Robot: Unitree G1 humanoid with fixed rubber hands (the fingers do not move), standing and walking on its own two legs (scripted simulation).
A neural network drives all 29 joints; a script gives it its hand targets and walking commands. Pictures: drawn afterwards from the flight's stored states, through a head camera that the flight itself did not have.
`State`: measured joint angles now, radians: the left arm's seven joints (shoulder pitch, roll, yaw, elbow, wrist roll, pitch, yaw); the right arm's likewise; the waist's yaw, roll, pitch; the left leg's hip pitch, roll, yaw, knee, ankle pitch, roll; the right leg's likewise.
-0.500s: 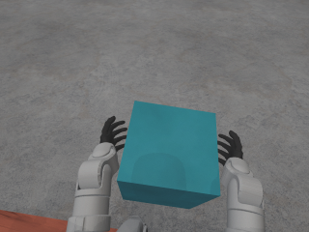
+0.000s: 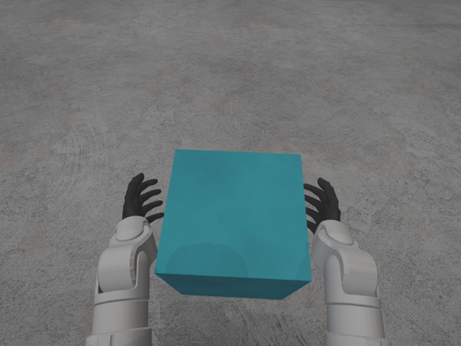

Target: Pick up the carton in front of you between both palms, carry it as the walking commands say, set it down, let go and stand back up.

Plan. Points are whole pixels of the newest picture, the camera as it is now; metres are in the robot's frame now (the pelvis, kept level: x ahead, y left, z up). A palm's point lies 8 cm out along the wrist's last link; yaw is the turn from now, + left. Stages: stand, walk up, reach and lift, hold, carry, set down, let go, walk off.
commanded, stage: carry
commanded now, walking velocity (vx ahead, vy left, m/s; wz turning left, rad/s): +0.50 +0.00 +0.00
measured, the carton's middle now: (234, 232) +0.34 -0.02 +0.01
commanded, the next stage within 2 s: none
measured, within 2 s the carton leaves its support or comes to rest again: neither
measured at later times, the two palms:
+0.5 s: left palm (165, 103) +0.71 +0.15 +0.06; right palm (282, 113) +0.67 -0.16 +0.06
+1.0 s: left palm (184, 57) +0.94 +0.11 +0.08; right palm (276, 59) +0.95 -0.19 +0.07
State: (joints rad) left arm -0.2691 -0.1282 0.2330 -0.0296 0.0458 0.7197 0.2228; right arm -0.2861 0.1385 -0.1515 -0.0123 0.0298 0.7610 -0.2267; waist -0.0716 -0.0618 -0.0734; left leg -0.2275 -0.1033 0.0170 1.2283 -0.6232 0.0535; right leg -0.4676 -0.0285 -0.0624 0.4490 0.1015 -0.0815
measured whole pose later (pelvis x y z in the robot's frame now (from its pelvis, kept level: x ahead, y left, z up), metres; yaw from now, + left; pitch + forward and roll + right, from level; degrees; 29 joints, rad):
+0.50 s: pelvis +0.39 +0.03 +0.00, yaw -4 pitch +7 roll -1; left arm -0.19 -0.14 0.15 -0.11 0.00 0.79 0.20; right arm -0.17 0.13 -0.17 -0.10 -0.01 0.78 -0.18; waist -0.02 0.00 -0.06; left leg -0.39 0.01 0.14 0.40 -0.13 0.07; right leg -0.42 0.01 -0.04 1.14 -0.37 0.00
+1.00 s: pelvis +0.73 -0.04 +0.00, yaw +1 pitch +4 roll +1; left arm 0.13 -0.14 0.03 -0.47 0.01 1.09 0.16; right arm 0.14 0.14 -0.04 -0.46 -0.02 1.10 -0.13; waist 0.03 0.00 -0.15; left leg -0.48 0.08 0.08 1.05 -0.32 0.02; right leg -0.28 -0.02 -0.21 0.39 -0.18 -0.08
